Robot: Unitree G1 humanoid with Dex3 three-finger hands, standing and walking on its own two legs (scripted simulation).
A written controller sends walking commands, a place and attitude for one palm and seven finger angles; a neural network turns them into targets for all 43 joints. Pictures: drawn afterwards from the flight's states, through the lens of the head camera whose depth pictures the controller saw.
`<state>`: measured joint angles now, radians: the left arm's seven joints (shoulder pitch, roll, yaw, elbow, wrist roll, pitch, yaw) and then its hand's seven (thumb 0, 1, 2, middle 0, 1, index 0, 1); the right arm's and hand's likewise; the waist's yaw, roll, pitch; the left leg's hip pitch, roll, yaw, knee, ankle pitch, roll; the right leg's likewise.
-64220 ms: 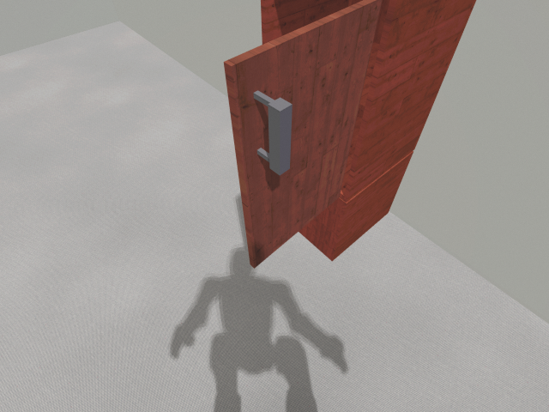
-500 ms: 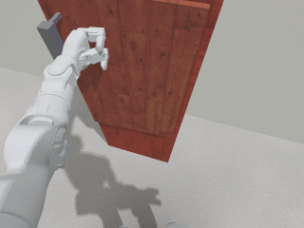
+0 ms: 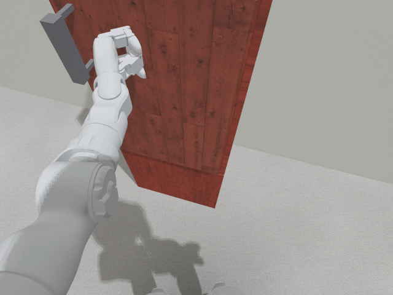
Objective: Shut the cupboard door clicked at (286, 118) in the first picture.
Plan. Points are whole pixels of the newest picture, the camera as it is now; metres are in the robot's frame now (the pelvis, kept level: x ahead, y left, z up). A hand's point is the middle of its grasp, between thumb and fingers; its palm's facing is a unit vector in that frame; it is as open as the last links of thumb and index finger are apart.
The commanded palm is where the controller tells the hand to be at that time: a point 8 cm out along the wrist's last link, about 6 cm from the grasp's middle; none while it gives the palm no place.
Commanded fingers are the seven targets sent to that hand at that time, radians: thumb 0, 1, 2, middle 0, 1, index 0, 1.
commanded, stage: pull the fist back off the door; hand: left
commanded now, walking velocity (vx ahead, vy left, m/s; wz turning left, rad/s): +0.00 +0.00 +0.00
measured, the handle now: (74, 45) +0.59 +0.19 +0.16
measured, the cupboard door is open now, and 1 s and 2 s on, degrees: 0 0 0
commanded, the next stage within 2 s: draw the hand back to the body in 0.60 s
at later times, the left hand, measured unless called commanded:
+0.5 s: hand (135, 86) +0.48 +0.07 +0.15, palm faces +0.06 -1.00 +0.02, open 3.1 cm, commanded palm +0.44 +0.11 +0.16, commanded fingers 0.00 0.90 0.90 -1.30 -1.50 -1.30 -1.50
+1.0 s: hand (103, 108) +0.41 +0.12 +0.17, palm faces +0.07 -1.00 -0.02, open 3.1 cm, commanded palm +0.37 +0.16 +0.18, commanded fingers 0.00 0.90 0.90 -1.30 -1.50 -1.30 -1.50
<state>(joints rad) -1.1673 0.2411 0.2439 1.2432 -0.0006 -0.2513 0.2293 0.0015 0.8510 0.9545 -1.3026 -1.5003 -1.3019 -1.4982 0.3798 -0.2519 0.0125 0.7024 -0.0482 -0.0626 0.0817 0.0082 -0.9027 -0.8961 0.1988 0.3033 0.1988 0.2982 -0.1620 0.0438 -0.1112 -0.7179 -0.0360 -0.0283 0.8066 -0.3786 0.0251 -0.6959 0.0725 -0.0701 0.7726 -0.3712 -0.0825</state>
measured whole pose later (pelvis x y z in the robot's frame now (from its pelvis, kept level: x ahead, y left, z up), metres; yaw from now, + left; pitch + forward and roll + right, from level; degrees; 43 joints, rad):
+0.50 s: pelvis +0.01 +0.00 +0.02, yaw -3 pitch +10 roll +0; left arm -0.74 0.15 0.19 0.86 -0.10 -0.23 0.13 0.01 0.90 0.91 -1.30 -1.50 -1.30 -1.50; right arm 0.40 -0.29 -0.02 0.65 0.01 -0.01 0.04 0.01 -0.90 -0.90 0.20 0.30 0.20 0.30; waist -0.09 0.05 -0.08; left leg -0.48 -0.02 0.02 0.67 -0.35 0.03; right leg -0.48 0.09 -0.01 0.64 -0.33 -0.08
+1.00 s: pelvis +0.01 +0.01 +0.03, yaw -3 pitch +4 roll +0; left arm -0.44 0.13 0.11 0.47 -0.12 -0.06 0.10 0.01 0.90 0.90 -1.30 -1.50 -1.30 -1.50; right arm 0.31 -0.24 0.02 0.61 0.04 0.03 0.01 0.01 -0.90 -0.90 0.20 0.30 0.20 0.30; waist -0.01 0.06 -0.09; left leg -0.33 -0.04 0.02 0.60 -0.34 0.04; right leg -0.33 0.07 0.00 0.60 -0.33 -0.06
